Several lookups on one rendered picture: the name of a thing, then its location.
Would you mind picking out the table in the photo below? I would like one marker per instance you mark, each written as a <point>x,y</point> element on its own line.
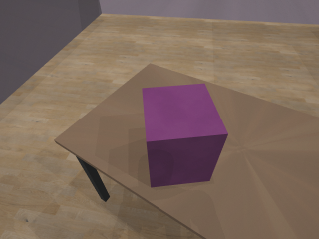
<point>265,184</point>

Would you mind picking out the carton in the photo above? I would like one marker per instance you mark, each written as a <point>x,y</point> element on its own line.
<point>185,134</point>

